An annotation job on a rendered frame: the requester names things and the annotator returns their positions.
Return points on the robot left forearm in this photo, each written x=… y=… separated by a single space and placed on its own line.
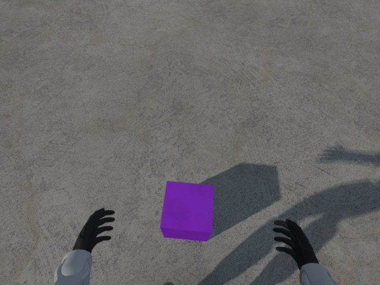
x=74 y=268

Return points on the robot right hand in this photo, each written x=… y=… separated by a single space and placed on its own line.
x=302 y=251

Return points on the robot left hand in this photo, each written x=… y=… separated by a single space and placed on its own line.
x=87 y=238

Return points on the robot right forearm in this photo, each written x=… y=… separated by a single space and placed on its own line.
x=315 y=274

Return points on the carton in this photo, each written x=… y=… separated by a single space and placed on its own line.
x=187 y=211

